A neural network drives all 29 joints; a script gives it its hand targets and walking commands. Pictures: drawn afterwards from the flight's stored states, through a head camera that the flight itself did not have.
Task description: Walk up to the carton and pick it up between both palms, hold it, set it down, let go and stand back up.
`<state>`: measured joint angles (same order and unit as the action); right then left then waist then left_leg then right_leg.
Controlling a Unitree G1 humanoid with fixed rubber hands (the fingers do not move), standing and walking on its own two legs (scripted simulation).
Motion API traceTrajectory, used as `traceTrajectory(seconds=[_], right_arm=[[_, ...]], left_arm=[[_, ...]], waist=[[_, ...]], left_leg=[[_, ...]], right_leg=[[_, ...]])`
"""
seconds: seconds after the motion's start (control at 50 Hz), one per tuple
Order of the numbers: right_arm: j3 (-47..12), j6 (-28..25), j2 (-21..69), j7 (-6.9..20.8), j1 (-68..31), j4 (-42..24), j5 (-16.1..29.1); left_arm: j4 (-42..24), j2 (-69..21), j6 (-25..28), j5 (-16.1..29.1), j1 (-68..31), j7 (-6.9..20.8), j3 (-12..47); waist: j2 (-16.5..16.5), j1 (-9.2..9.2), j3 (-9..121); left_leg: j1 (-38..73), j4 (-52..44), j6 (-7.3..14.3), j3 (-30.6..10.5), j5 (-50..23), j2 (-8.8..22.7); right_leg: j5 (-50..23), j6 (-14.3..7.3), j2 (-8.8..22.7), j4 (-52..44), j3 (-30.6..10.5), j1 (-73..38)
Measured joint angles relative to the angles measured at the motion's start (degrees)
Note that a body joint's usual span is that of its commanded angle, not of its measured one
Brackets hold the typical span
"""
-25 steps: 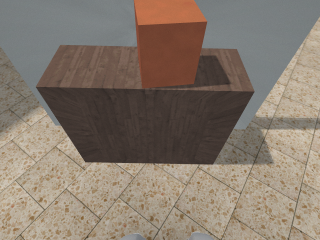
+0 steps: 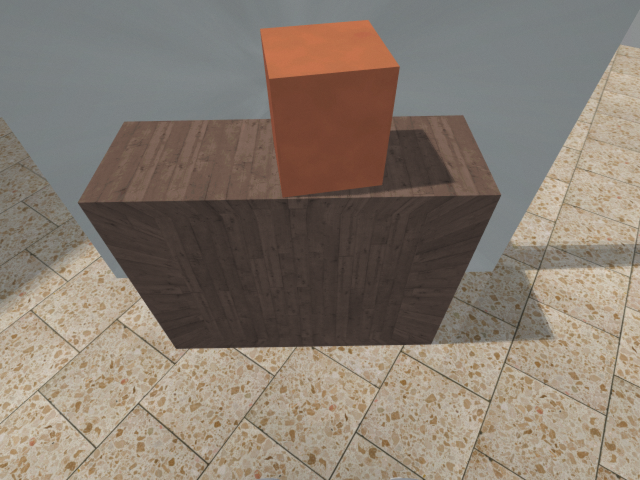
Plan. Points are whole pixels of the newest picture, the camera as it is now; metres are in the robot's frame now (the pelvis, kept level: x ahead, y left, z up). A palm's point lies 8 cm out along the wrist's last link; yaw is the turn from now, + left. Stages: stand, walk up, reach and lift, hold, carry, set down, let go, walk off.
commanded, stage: walk up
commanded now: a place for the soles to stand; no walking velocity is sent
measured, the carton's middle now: (324, 111) +0.76 +0.00 +0.06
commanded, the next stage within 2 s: none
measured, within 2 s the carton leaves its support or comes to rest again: neither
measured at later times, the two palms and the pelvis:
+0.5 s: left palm out of the picture +0.09 +0.34 -0.11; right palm out of the picture +0.07 -0.29 -0.09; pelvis +0.01 +0.02 +0.00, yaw -1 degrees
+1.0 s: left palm out of the picture +0.12 +0.31 -0.10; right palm out of the picture +0.09 -0.33 -0.09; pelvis +0.03 +0.00 +0.00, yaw -2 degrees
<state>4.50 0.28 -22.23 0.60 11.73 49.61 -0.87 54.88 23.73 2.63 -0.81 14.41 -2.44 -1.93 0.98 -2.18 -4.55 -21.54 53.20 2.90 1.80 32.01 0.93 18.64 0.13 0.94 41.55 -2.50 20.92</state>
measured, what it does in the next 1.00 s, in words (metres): stands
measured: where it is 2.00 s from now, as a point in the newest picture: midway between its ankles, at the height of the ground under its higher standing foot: (331, 469)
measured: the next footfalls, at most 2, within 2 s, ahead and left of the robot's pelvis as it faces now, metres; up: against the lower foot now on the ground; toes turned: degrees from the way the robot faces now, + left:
left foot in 1.18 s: +0.17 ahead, +0.13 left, +0.00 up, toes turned +1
right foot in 1.52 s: +0.28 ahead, -0.15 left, +0.00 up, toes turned -5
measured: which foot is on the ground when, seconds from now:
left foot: down 0.00-0.96, up 0.98-1.00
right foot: down 0.00-1.00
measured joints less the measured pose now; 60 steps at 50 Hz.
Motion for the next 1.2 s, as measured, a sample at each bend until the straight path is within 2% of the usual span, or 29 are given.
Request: traceTrajectory(seconds=[0.04, 0.06, 0.1, 0.16, 0.22, 0.26, 0.28, 0.32, 0.38, 0.44, 0.52, 0.56, 0.6, 0.76, 0.82, 0.88, 0.94, 0.98, 1.02, 1.06, 1.12, 1.16, 1.18, 1.2], right_arm=[[-0.01, -0.37, -0.48, 0.01, 0.07, -0.05, 0.0], [-0.01, -0.75, -0.38, 0.01, 0.1, -0.03, 0.0], [-0.02, -1.46, 0.5, 0.0, 0.3, 0.03, 0.0], [-0.01, -2.16, 1.38, -0.05, 1.13, 0.03, 0.0], [-0.01, -2.33, 1.41, -0.15, 1.14, 0.04, 0.0], [-0.01, -2.32, 1.35, -0.15, 1.15, 0.04, 0.0], [-0.01, -2.3, 1.3, -0.15, 1.09, 0.05, 0.0], [0.0, -1.86, 1.17, -0.15, 0.86, 0.07, 0.0], [0.0, -1.27, 0.77, -0.15, 0.81, 0.06, 0.0], [-0.01, -1.26, 0.83, -0.15, 0.82, 0.04, 0.0], [-0.01, -1.46, 1.42, -0.15, 0.84, 0.04, 0.0], [-0.01, -1.47, 1.4, -0.15, 0.84, 0.04, 0.0], [-0.01, -1.47, 1.36, -0.15, 0.81, 0.05, 0.0], [-0.01, -1.61, 1.58, -0.15, 0.54, 0.04, 0.0], [-0.01, -1.71, 2.0, -0.12, 0.54, 0.04, 0.0], [0.0, -2.17, 1.11, 0.35, 0.78, 0.05, 0.0], [0.0, -2.17, -0.07, 0.55, 0.92, 0.05, 0.0], [0.0, -2.17, -0.66, 0.62, 0.93, 0.07, 0.0], [0.01, -2.17, -1.11, 0.63, 0.88, 0.07, -0.01], [0.0, -2.2, -1.57, 0.63, 0.61, 0.03, 0.0], [-0.02, -2.87, -2.07, 0.83, 0.12, 0.0, 0.0], [-0.02, -3.4, -2.18, 1.07, 0.1, -0.04, 0.01], [-0.01, -3.93, -2.16, 1.08, 0.09, -0.04, 0.01], [-0.01, -4.6, -2.04, 1.08, 0.07, -0.01, 0.01]], left_arm=[[-0.21, 0.12, 0.01, -0.01, -0.13, 0.44, 0.01], [-0.22, 0.29, -0.04, -0.01, -0.23, 0.58, -0.01], [-0.18, 0.39, -0.98, -0.01, -0.1, 0.64, -0.01], [-0.26, 0.61, -1.36, -0.01, -1.03, 0.77, -0.01], [-0.26, 0.76, -1.36, 0.0, -1.81, 0.97, 0.0], [-0.28, 0.73, -1.3, 0.0, -1.72, 0.99, 0.0], [-0.26, 0.68, -1.15, 0.0, -1.68, 0.99, 0.0], [-0.23, 0.23, -0.87, 0.0, -1.67, 0.99, 0.0], [-0.23, -0.66, -0.82, 0.0, -1.62, 0.99, 0.0], [-0.23, -0.8, -0.83, -0.01, -2.02, 1.01, -0.01], [-0.23, -0.19, -0.82, -0.01, -2.34, 1.01, -0.01], [-0.25, 0.11, -0.82, 0.0, -2.3, 1.01, -0.01], [-0.24, 0.23, -0.69, 0.0, -2.3, 1.01, 0.0], [-0.23, 0.19, -0.34, -0.01, -2.78, 1.01, -0.02], [-0.23, 0.7, -0.34, -0.01, -3.01, 1.11, 0.0], [-0.23, 0.58, -0.34, 0.0, -2.71, 2.76, 0.03], [-0.26, 0.57, -0.2, -0.02, -2.24, 3.84, 0.01], [-0.25, 0.68, 0.69, -0.02, -1.39, 3.89, -0.01], [-0.21, 0.41, 1.29, -0.02, 0.28, 3.89, 0.0], [-0.21, -0.02, 1.34, -0.02, 2.09, 3.89, 0.01], [-0.24, 0.02, 1.34, -0.03, 3.75, 3.89, 0.0], [-0.24, 0.37, 1.3, -0.03, 4.27, 3.89, 0.0], [-0.26, 0.69, 1.17, -0.03, 4.27, 3.89, -0.01], [-0.25, 1.03, 1.03, -0.03, 4.22, 3.89, -0.01]], waist=[[0.09, -0.05, 0.3], [-0.29, -0.02, 0.18], [-1.12, -0.03, 0.36], [-1.96, 0.0, 0.92], [-2.65, 0.04, 0.78], [-3.0, 0.08, 0.87], [-3.04, 0.06, 0.72], [-2.68, 0.02, 0.53], [-1.8, 0.03, 0.6], [-1.37, 0.01, 0.73], [-1.69, 0.02, 0.73], [-1.83, 0.05, 0.66], [-1.78, 0.02, 0.49], [-1.2, 0.0, 0.68], [-1.98, 0.02, 0.8], [-1.32, 0.02, 1.23], [-0.29, 0.04, 1.8], [0.06, 0.09, 1.78], [-0.01, 0.26, 1.47], [0.03, 0.46, 1.07], [-0.15, 0.55, 0.35], [-0.34, 0.71, 0.6], [-0.59, 0.7, 0.56], [-1.22, 0.77, 0.31]], left_leg=[[0.83, -7.71, -0.12, -0.37, -2.95, -0.02], [0.98, -9.74, -0.58, 0.08, -9.28, -0.32], [1.11, -9.76, -1.07, 0.93, -12.08, -0.58], [1.35, -11.1, -1.07, 0.98, -11.5, -0.5], [1.34, -11.35, -0.98, 1.09, -11.49, -0.24], [1.32, -10.93, -0.99, 1.23, -11.15, -0.17], [1.35, -10.37, -1.08, 1.23, -10.78, -0.12], [1.38, -9.42, -1.17, 1.12, -9.99, 0.02], [1.37, -7.91, -1.17, 1.14, -5.84, -0.02], [1.39, -9.25, -1.07, 1.37, -10.87, -0.12], [1.38, -9.56, -0.55, 1.47, -9.62, -0.06], [1.35, -9.59, -0.56, 1.53, -9.4, -0.04], [1.39, -9.37, -0.8, 1.49, -9.18, 0.01], [1.4, -9.37, -1.01, 1.44, -8.95, -0.09], [1.39, -9.36, -0.77, 1.63, -8.97, -0.05], [1.63, -9.37, -0.77, 1.62, -8.47, 0.89], [1.71, -9.32, -0.77, 1.39, -7.73, 2.22], [1.6, -6.66, -0.66, 0.46, -6.7, 2.45], [0.73, 0.72, -0.65, 0.14, -4.47, 1.89], [0.41, 3.51, -0.65, 0.06, -3.55, 1.74], [0.33, -0.65, -0.66, 0.0, -2.78, 1.77], [0.54, -8.28, -0.66, -0.04, -3.78, 1.75], [1.18, -13.13, -0.8, 0.11, -7.7, 1.67], [1.33, -14.37, -1.22, 0.74, -14.58, 1.41]], right_leg=[[0.01, 0.0, 0.7, 0.53, -0.16, 1.06], [0.42, 0.0, 1.08, 1.52, -0.56, 1.6], [5.33, 0.0, 0.66, 5.61, -1.27, 2.9], [8.76, 0.0, -0.26, 9.58, -1.35, 4.59], [8.79, 0.0, -0.23, 7.55, -1.39, 4.03], [5.87, 0.0, -0.22, 1.94, -1.26, 1.62], [1.71, 0.0, -0.26, -0.77, -1.23, 0.42], [-1.35, 0.49, -0.38, -0.43, -1.16, 0.41], [0.26, 0.52, -0.32, 0.12, -1.18, 0.15], [1.03, 0.52, -0.14, 0.55, -1.23, 0.51], [9.1, 0.52, -0.34, 4.77, -1.24, 1.86], [6.54, 0.52, -0.31, 2.11, -1.27, 0.87], [-0.83, 0.64, -0.33, -0.65, -1.22, 0.02], [1.07, 0.92, -0.19, 0.95, -1.1, 0.68], [5.18, 0.9, -0.2, 2.33, -1.11, 1.2], [7.46, 0.87, -0.38, 2.29, -0.09, 1.2], [4.85, 0.86, -0.91, 0.69, 1.2, 0.71], [1.14, 0.75, -1.54, -0.68, 1.51, -0.57], [1.56, 0.47, -1.52, -1.03, 1.37, -2.73], [2.52, 0.28, -1.26, -2.56, 1.04, -5.52], [2.88, 0.28, -0.32, -4.43, 0.98, -8.52], [3.53, 0.28, 0.2, -4.49, 1.04, -8.76], [4.15, 0.28, 0.49, -3.39, 0.98, -8.27], [4.96, 0.15, 0.86, -0.33, 0.39, -6.98]])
